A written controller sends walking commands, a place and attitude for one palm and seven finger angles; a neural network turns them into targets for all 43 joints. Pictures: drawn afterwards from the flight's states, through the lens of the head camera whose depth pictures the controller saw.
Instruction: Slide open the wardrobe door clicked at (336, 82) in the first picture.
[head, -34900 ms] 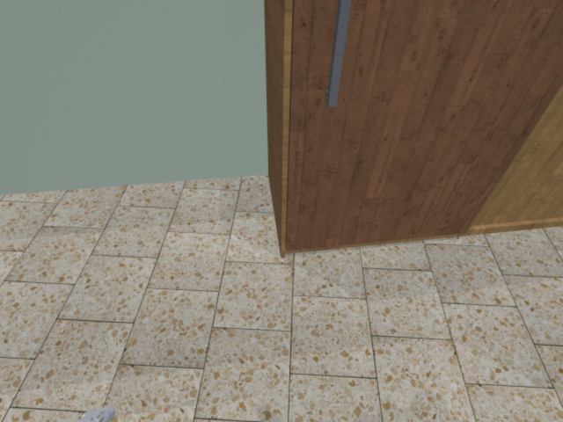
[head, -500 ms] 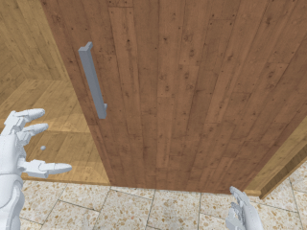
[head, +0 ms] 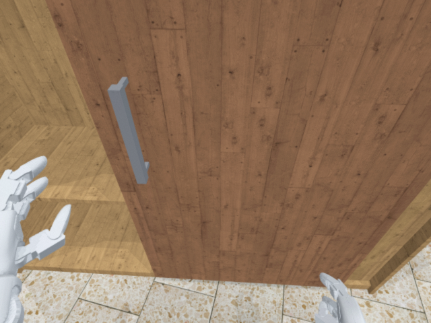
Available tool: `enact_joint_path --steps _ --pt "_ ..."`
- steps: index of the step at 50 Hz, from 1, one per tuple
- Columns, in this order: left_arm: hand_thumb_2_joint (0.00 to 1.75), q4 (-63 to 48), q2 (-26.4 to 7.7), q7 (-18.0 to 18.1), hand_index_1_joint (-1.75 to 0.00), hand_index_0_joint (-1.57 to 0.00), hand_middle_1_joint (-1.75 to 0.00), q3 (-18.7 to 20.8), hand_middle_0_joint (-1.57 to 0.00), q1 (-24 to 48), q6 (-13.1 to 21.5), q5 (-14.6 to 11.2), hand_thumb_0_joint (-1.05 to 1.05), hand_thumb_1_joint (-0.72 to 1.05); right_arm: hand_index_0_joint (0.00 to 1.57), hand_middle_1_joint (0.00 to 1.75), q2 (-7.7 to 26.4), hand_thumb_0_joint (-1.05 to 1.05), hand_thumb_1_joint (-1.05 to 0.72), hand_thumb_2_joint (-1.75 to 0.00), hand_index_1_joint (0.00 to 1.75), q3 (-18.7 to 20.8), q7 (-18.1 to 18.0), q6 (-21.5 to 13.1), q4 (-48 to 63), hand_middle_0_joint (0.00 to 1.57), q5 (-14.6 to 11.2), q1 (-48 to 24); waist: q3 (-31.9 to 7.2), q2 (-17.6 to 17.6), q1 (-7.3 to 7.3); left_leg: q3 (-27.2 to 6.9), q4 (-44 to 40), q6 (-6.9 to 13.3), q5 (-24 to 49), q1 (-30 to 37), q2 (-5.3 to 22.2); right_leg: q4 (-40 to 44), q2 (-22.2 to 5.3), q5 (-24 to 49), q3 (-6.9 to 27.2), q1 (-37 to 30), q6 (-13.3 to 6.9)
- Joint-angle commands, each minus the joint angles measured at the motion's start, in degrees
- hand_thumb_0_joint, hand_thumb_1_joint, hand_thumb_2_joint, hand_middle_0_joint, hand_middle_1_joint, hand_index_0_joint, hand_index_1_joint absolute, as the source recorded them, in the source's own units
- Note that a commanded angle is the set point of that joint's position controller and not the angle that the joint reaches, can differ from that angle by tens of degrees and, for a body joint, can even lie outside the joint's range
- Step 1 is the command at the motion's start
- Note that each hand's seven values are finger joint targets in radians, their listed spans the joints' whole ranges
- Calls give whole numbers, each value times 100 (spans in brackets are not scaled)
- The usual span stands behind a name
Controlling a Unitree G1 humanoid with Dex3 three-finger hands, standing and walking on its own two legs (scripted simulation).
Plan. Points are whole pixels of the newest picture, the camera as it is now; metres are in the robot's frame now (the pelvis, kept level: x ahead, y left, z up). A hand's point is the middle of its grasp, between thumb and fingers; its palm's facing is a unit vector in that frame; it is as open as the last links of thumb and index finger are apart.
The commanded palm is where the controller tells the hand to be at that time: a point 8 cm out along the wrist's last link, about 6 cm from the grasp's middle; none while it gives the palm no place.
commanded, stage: draw the hand back to the body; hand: left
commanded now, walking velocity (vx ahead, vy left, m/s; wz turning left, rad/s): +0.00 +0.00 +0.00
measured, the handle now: (134, 135) +0.45 +0.25 +0.12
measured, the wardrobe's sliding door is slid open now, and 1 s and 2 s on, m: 0.66 0.66 0.66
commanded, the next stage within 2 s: step back with the hand held close in 0.40 s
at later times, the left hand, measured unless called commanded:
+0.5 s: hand (54, 243) +0.16 +0.24 +0.16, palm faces +0.46 -0.81 -0.36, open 7.4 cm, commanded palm +0.12 +0.28 +0.17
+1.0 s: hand (15, 258) +0.14 +0.28 +0.16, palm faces +0.38 -0.79 -0.48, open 7.4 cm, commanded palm +0.08 +0.32 +0.17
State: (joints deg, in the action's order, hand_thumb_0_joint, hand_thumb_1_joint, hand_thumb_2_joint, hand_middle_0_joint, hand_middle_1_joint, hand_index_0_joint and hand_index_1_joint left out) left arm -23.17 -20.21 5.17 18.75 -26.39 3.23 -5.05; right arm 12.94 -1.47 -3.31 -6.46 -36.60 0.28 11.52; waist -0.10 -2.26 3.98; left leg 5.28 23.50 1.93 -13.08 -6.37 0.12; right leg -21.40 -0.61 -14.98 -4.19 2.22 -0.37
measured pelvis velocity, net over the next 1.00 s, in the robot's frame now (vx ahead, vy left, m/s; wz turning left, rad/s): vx -0.06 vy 0.02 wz -0.01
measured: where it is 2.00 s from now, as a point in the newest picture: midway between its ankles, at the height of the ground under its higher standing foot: outside the picture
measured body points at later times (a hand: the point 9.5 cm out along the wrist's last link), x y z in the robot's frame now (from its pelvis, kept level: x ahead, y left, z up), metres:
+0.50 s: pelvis -0.01 -0.02 +0.00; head -0.05 -0.04 +0.45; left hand +0.13 +0.28 +0.18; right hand +0.18 -0.23 -0.08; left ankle +0.00 +0.09 -0.74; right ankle -0.03 -0.11 -0.74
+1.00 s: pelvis -0.06 +0.02 -0.01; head -0.05 +0.04 +0.44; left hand +0.11 +0.32 +0.19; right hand +0.11 -0.23 -0.07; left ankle +0.00 +0.09 -0.74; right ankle -0.03 -0.11 -0.74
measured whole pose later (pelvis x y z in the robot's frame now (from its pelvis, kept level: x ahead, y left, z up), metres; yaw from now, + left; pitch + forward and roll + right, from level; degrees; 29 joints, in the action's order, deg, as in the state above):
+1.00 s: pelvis -0.06 +0.02 -0.01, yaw -1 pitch -1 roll -1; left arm -29.1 -26.2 6.9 24.9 -31.1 10.1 -3.5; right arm 12.9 -0.1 -5.0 -0.5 -30.3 -0.6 11.8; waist 1.6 0.8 0.7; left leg 6.3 28.0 4.1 -9.5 -18.0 0.2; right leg -26.9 -1.0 -11.3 -3.3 14.6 0.8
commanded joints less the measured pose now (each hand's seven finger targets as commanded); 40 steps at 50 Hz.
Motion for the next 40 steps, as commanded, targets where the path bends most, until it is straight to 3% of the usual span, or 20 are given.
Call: enact_joint_path --steps 1,4,14,19,24,26,27,28,29,31,35,39,40 --pt "90 -1428 -1028 102 -30 -20 -30 663 -20 367 392 22 0 90 20 30 640 0 -90 -90 30 227 -36 -293 943 20 -16 -753 -388 -384 47 -535 -236 -123 1975 411 212 229 44 1544 222 328 -84" --pt "90 -1209 -982 112 -30 -20 -30 667 -20 400 362 10 0 90 20 30 649 0 -90 -90 30 245 -65 -224 944 20 -15 -728 -235 17 12 -502 -287 -81 1545 314 185 278 63 1355 197 430 -72" --pt "90 -1372 -1044 156 -30 -20 -30 633 -20 615 428 29 0 90 20 30 616 0 -90 -90 30 234 -135 -244 911 20 4 -836 -394 -245 33 -457 -287 -11 1136 428 99 397 15 1179 268 379 -66" --pt "90 -1113 -1054 144 -30 -20 -30 691 -20 518 430 -23 0 90 20 30 592 0 -90 -90 30 229 -165 -237 887 20 2 -895 -55 80 38 -414 -319 29 858 325 97 565 -1 975 299 510 -34" --pt "90 -1075 -981 115 -30 -20 -30 638 -20 583 495 -19 0 90 20 30 577 0 -90 -90 30 248 -168 -244 856 20 -11 -923 -8 -153 26 -362 -350 28 738 383 89 655 -17 810 341 537 -26" --pt "90 -1007 -1183 156 -30 -20 -30 775 -20 937 510 -12 0 90 20 30 606 0 -90 -90 30 250 -185 -263 796 20 -13 -924 -17 -133 1 -379 -371 26 676 371 84 697 -19 745 355 538 -27" --pt "90 -1342 -1819 212 -30 -20 -30 1392 -20 1570 740 62 0 90 20 30 728 0 -90 -90 30 262 -158 -126 1047 20 -72 -933 292 58 -139 -452 -45 135 276 -61 214 1034 -336 833 926 1197 63" --pt "90 -904 -1337 173 -30 -20 -30 999 -20 990 761 70 0 90 20 30 639 0 -90 -90 30 257 -160 -36 951 20 -41 -886 248 371 -184 -512 160 144 282 -91 175 1059 -505 887 989 1304 60" --pt "90 -828 -1205 159 -30 -20 -30 863 -20 709 740 114 0 90 20 30 614 0 -90 -90 30 260 -143 17 994 20 -28 -900 194 532 -159 -452 255 151 351 -52 169 1045 -576 1085 1013 1385 115" --pt "90 -874 -1116 150 -30 -20 -30 803 -20 478 791 136 0 90 20 30 623 0 -90 -90 30 285 -140 113 1058 20 -30 -849 -203 392 -181 -385 291 131 772 -44 200 733 -613 1860 856 1136 161" --pt "90 -1236 -1209 198 -30 -20 -30 902 -20 25 827 123 0 90 20 30 711 0 -90 -90 30 361 -157 259 1246 20 -63 -791 -822 -70 -205 -377 157 127 1474 56 313 263 -495 2312 646 870 210" --pt "90 -1589 -1442 259 -30 -20 -30 1140 -20 -238 871 94 0 90 20 30 706 0 -90 -90 30 391 -188 378 1432 20 -89 -722 -944 214 -222 -525 108 124 1643 -221 397 43 -361 2132 624 765 138" --pt "90 -1658 -1598 284 -30 -20 -30 1305 -20 -262 890 91 0 90 20 30 724 0 -90 -90 30 398 -212 386 1451 20 -78 -738 -974 134 -212 -579 59 124 1678 -291 415 -27 -337 2091 599 706 110"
